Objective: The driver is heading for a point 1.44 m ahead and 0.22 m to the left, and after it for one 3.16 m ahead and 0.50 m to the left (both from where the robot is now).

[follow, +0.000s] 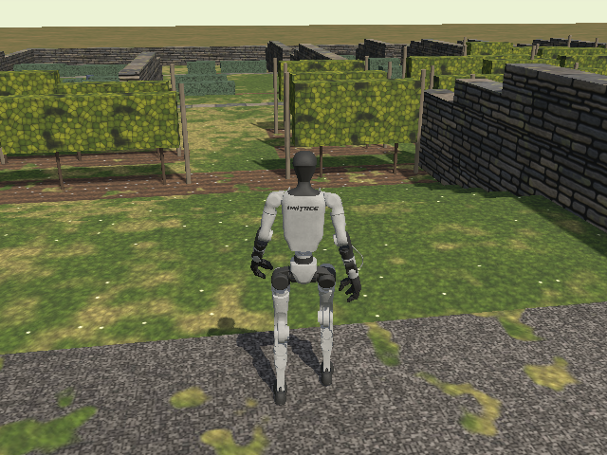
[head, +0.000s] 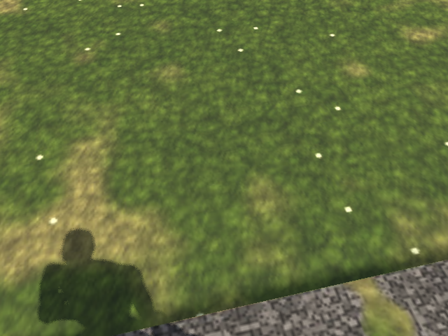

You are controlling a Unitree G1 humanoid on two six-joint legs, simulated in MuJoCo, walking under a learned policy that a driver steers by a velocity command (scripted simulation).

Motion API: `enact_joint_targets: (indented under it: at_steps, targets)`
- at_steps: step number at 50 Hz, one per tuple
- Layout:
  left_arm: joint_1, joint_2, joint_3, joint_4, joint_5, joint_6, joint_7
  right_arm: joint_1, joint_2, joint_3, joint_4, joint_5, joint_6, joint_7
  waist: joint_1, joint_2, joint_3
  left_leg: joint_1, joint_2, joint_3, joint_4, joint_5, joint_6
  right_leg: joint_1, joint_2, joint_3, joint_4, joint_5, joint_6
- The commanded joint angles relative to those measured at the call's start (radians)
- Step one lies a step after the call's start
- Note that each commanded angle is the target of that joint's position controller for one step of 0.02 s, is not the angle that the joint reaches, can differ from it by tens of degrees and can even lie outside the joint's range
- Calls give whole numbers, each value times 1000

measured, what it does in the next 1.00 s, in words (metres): walks ahead: right foot, then left foot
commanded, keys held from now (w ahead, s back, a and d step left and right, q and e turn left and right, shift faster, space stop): w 1.00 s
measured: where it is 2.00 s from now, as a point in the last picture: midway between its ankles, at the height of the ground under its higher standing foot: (212, 186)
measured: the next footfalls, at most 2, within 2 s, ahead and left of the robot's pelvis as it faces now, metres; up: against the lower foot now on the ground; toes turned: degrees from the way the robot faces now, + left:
right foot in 0.04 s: +0.09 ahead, -0.13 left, +0.00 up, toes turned -2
left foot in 0.50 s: +0.42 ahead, +0.08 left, +0.00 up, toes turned +1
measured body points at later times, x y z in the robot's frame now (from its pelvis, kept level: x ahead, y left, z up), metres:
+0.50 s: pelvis +0.26 -0.01 -0.02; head +0.27 -0.01 +0.43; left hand +0.18 +0.22 -0.17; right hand +0.49 -0.23 -0.11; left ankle +0.38 +0.08 -0.75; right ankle +0.06 -0.13 -0.74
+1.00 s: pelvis +0.54 -0.02 -0.06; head +0.55 -0.03 +0.39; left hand +0.74 +0.16 -0.17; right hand +0.37 -0.19 -0.19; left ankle +0.39 +0.08 -0.74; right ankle +0.76 -0.20 -0.74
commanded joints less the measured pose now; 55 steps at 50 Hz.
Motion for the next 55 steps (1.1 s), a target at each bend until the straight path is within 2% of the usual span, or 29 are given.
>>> enact_joint_targets:
  at_steps: [1,2,3,4,5,6,9,12,15,20,22,24,25,26,27,28,29,31,34,39,41,42,44,46,48,49,51,54,55]
  targets:
    - [67,131,36,-29,-21,-43,-5,-79,-185,-38,-46,-22,-8,15,109,48,29,-279,193,-132,46,86,195,281,38,-14,-62,113,-49]
    - [194,177,53,-2,-9,-56,9,-71,-128,-23,-35,-35,-20,21,161,-28,-37,-340,113,-69,259,82,144,406,-16,49,-74,120,-92]
    - [385,244,62,10,0,-61,32,-31,-9,11,-90,-40,-43,37,190,-283,-256,-612,-80,19,630,-139,37,760,-273,489,-183,113,-346]
    - [486,204,55,37,27,-66,41,-171,-60,-6,-105,-28,-64,53,277,-203,-99,-850,-92,-121,852,-282,49,724,-352,705,-348,-19,-342]
    - [408,166,51,42,15,-76,43,-219,-79,-17,-104,-9,-74,44,233,-145,33,-920,-27,-170,966,-192,83,585,-335,579,-368,-188,-265]
    - [313,99,32,25,2,-68,44,-197,-115,-31,-78,-17,-70,28,175,-108,50,-878,20,-129,988,-131,98,489,-295,475,-383,-229,-229]
    - [201,9,-13,-12,2,-50,50,-181,-43,-17,-80,-37,-41,28,66,-66,57,-734,85,-119,871,-13,105,291,-244,301,-450,37,-201]
    - [228,33,-8,-4,12,-55,53,-245,-14,-7,-94,-21,-17,53,67,-62,54,-738,76,-61,692,147,62,265,-191,178,-493,184,-195]
    - [288,50,-3,38,20,-53,14,-367,8,8,-136,-14,10,67,92,-79,52,-618,36,8,471,292,24,148,-143,80,-477,315,-191]
    - [356,68,7,106,19,-45,-17,-454,-66,-12,-166,-5,17,52,90,-85,48,-674,10,-49,323,339,43,322,-214,112,-407,415,-173]
    - [375,70,8,120,39,-30,-17,-504,-57,-14,-184,-5,12,46,87,-102,30,-565,-26,4,356,267,62,302,-212,89,-367,504,-148]
    - [338,114,22,110,37,-29,-17,-369,-109,-39,-142,24,-2,37,4,-84,-24,-301,-91,63,325,291,100,233,-160,26,-195,790,-100]
    - [348,101,18,110,47,-33,-22,-159,-154,-56,-80,41,-14,31,-51,-32,-151,-2,-53,-1,395,384,162,103,-100,-11,46,748,-40]
    - [552,-12,-17,136,73,-41,-30,88,-190,-60,-32,26,-12,27,-46,174,-406,504,177,-319,384,501,381,-210,29,-14,410,204,49]
    - [490,-10,-20,124,40,-47,-57,340,-153,-48,45,7,-11,35,-147,198,-498,606,342,-740,153,195,476,-418,163,56,845,-432,59]
    - [274,40,6,75,4,-52,-52,282,-155,-63,67,-19,-41,28,-159,98,-163,336,294,-675,82,-84,328,-604,78,174,985,-334,-8]
    - [182,47,6,51,3,-59,-17,82,-129,-53,26,-9,-53,26,-87,33,-1,27,278,-549,54,-98,283,-576,-3,163,962,-212,-29]
    - [188,-17,-25,36,42,-46,18,-103,22,-1,-13,0,-47,13,27,-35,-30,-263,251,-413,-18,80,287,-360,-92,180,802,-70,-40]
    - [178,-14,-28,5,26,-4,16,-153,20,-2,-28,7,-74,6,83,13,-10,-427,186,-273,-96,117,265,-284,-105,129,631,-118,-7]
    - [163,-47,-41,-17,63,23,-19,27,-39,-11,50,-51,-83,36,57,5,-11,-495,99,-119,24,259,245,-235,-89,65,510,325,33]
    - [143,-1,-24,-32,60,22,-30,67,-11,3,56,-52,-80,42,48,13,-3,-471,120,-148,89,261,258,-295,-84,53,526,334,31]
    - [36,1,-31,-73,52,15,-17,173,43,19,119,-57,-81,17,-4,3,24,-178,184,-258,161,196,265,-613,-150,201,430,444,41]
    - [-99,-6,-35,-108,53,-4,9,394,54,20,179,-38,-77,-24,-115,-5,17,232,221,-317,257,141,253,-956,-149,192,234,454,61]
    - [-161,-30,-49,-91,50,-21,2,396,107,48,165,-24,-63,-32,-128,-3,54,80,153,-280,349,87,233,-857,-158,146,54,669,64]
    - [-137,-63,-59,-104,60,-5,-18,276,60,56,101,-45,-38,8,-80,58,50,-520,54,-164,282,-58,223,-258,-80,-12,107,813,17]
    - [-130,-32,-53,-110,54,10,-24,238,43,55,81,-50,-37,22,-60,42,84,-629,73,-186,292,-142,225,-169,-95,6,159,778,16]
    - [-154,22,-41,-129,50,26,-16,238,7,47,73,-29,-55,27,-49,6,135,-518,112,-228,338,-167,217,-196,-101,22,92,640,22]
    - [-214,15,-54,-111,47,27,-11,333,-32,33,119,12,-43,-6,-112,-16,168,-152,112,-267,483,-62,155,-276,-137,59,-240,577,29]
    - [-232,80,7,-103,-184,-11,-4,222,-79,-20,121,116,9,-42,-82,-41,201,-145,103,-246,660,258,123,-276,-95,119,-275,546,33]
Velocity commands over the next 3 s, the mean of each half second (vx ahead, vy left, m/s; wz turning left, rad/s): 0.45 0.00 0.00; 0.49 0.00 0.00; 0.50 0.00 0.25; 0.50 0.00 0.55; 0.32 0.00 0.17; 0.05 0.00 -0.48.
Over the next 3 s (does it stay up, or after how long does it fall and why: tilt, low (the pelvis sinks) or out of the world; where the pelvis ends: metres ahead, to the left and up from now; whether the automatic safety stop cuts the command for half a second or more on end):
stays up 1.41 0.10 -0.20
